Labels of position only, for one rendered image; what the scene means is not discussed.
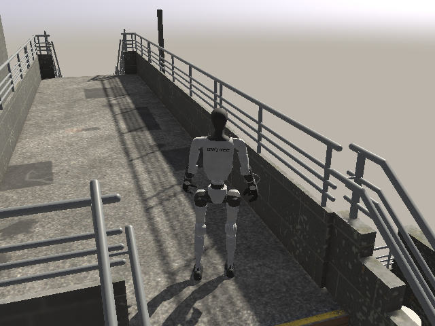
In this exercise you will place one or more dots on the left robot forearm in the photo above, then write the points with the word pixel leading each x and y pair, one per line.
pixel 188 176

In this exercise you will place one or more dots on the left robot hand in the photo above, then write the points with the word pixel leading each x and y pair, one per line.
pixel 192 184

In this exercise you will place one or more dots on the right robot hand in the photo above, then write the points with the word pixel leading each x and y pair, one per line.
pixel 251 192

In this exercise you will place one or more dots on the right robot forearm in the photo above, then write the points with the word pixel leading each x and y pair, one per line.
pixel 250 180

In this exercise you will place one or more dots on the humanoid robot head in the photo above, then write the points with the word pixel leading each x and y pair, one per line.
pixel 219 117

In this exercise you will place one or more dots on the right robot upper arm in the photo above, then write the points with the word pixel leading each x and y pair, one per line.
pixel 239 144

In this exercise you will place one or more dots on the left robot upper arm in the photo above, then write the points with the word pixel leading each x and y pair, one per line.
pixel 197 143

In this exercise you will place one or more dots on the right robot thigh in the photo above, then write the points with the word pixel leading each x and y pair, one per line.
pixel 232 205

